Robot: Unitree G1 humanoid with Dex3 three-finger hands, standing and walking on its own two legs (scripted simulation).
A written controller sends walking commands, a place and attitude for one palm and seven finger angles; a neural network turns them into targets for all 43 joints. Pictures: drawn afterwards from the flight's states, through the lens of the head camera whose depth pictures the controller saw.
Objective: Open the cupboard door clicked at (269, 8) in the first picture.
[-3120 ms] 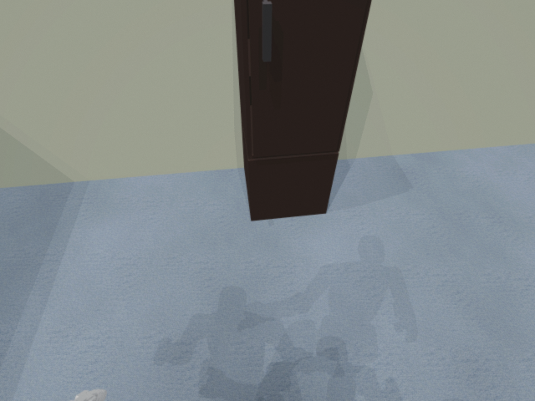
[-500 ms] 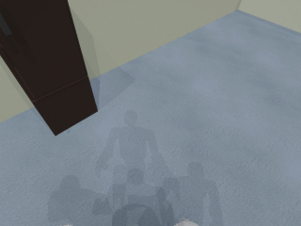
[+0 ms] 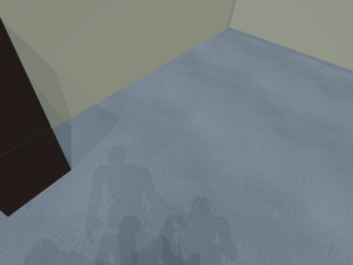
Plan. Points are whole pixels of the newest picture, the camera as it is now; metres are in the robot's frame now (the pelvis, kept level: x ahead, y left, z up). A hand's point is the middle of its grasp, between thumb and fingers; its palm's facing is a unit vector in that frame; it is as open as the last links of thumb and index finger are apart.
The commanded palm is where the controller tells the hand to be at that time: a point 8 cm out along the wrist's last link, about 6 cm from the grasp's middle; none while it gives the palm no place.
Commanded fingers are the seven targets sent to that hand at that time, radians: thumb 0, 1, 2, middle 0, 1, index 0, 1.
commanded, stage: walk to a spot facing it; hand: left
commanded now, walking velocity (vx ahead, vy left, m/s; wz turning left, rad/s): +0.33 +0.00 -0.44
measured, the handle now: out of the picture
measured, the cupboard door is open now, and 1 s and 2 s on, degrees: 0 0 0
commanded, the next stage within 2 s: turn to face it in 0.26 s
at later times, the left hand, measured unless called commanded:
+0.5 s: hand (142, 199) +0.35 +0.11 -0.17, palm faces -0.22 -0.96 -0.18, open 7.3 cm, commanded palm none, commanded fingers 0.00 0.90 0.90 -0.20 -0.30 -0.20 -0.30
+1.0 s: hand (115, 196) +0.35 +0.20 -0.18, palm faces +0.11 -0.97 -0.20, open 7.3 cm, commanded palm none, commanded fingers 0.00 0.90 0.90 -0.20 -0.30 -0.20 -0.30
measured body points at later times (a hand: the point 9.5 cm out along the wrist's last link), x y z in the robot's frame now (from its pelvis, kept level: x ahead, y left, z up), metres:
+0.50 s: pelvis +0.21 -0.04 -0.01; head +0.25 -0.05 +0.44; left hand +0.36 +0.16 -0.16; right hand +0.05 -0.21 -0.15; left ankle +0.06 +0.09 -0.70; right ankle +0.29 -0.15 -0.73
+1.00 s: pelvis +0.28 -0.01 +0.00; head +0.31 +0.03 +0.45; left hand +0.35 +0.25 -0.16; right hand +0.37 -0.27 -0.12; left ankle +0.31 +0.07 -0.72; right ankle +0.26 -0.16 -0.65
